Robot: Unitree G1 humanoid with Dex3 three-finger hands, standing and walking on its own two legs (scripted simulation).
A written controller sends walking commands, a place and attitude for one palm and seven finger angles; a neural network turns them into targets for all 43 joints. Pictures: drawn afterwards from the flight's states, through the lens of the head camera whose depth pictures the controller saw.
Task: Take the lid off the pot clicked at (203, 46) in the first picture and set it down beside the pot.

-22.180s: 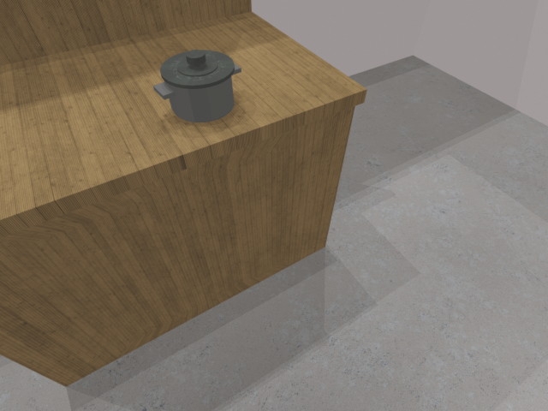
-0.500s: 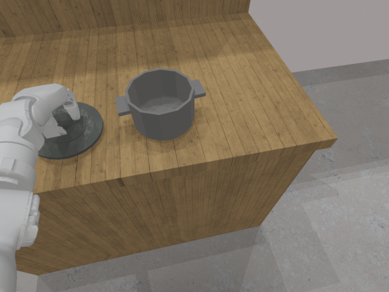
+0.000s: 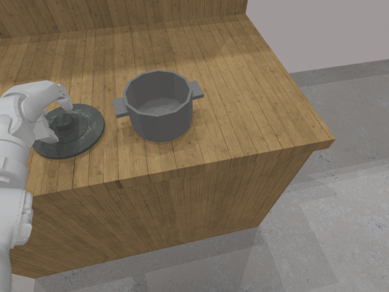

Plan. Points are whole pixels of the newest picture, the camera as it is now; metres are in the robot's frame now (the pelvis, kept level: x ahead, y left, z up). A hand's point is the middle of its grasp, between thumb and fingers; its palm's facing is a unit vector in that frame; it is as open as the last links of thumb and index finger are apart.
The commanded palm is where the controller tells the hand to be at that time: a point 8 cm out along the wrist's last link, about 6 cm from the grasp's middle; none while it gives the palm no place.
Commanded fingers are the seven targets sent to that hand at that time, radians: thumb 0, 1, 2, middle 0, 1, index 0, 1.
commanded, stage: open the fingers wide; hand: left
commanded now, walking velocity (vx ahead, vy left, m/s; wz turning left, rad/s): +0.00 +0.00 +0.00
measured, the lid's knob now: (64, 122) +0.48 +0.29 +0.06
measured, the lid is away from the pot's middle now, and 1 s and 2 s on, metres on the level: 0.22 0.22 0.22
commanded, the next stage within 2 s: raise the empty hand in 0.16 s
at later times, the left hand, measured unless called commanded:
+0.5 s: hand (45, 112) +0.45 +0.29 +0.12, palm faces -0.34 -0.10 -0.94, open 11.1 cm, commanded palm +0.46 +0.29 +0.19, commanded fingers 0.00 -0.10 0.82 -0.43 -0.70 -0.43 -0.70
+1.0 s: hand (30, 90) +0.45 +0.29 +0.18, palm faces -0.30 -0.08 -0.95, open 11.1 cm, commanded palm +0.45 +0.29 +0.24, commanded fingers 0.00 -0.10 0.82 -0.43 -0.70 -0.43 -0.70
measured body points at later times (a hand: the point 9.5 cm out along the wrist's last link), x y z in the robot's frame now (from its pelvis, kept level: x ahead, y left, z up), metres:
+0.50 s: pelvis +0.00 +0.01 +0.00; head +0.05 +0.00 +0.45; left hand +0.47 +0.29 +0.17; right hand +0.06 -0.26 -0.13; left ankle +0.00 +0.10 -0.73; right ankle -0.03 -0.14 -0.73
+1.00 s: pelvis +0.00 +0.00 +0.01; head +0.04 -0.01 +0.45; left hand +0.46 +0.29 +0.23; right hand +0.08 -0.27 -0.12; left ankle +0.00 +0.10 -0.73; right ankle -0.03 -0.14 -0.73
